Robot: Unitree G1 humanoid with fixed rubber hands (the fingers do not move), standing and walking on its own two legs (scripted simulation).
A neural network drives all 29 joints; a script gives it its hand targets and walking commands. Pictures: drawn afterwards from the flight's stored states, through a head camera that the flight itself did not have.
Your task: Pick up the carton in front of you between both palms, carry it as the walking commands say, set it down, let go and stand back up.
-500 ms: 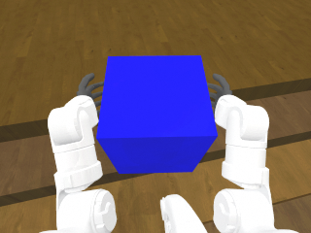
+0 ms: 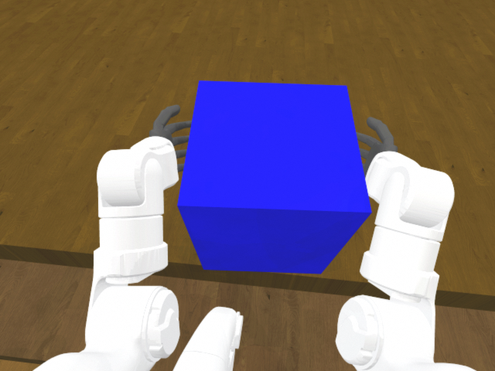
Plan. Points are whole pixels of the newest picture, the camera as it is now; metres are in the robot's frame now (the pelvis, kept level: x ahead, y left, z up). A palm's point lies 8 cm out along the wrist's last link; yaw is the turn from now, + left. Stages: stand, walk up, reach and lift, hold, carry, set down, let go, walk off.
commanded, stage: carry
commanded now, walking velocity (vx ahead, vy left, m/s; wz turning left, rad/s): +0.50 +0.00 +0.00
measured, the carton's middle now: (266, 188) +0.38 +0.04 +0.09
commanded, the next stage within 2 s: none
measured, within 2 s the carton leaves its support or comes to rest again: neither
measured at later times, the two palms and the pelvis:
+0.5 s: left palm out of the picture +0.69 +0.19 +0.30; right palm out of the picture +0.66 -0.11 +0.30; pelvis +0.31 +0.08 +0.14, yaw -2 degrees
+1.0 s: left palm out of the picture +0.99 +0.20 +0.43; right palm out of the picture +1.02 -0.10 +0.42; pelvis +0.63 +0.01 +0.27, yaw +0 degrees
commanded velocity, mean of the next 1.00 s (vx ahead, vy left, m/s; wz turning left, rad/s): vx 0.50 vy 0.00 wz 0.00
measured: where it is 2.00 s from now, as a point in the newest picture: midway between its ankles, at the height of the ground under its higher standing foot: (279, 120)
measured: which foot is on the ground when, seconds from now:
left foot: up 0.00-0.18, down 0.20-0.74, up 0.76-1.00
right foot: down 0.00-0.26, up 0.28-0.72, down 0.74-1.00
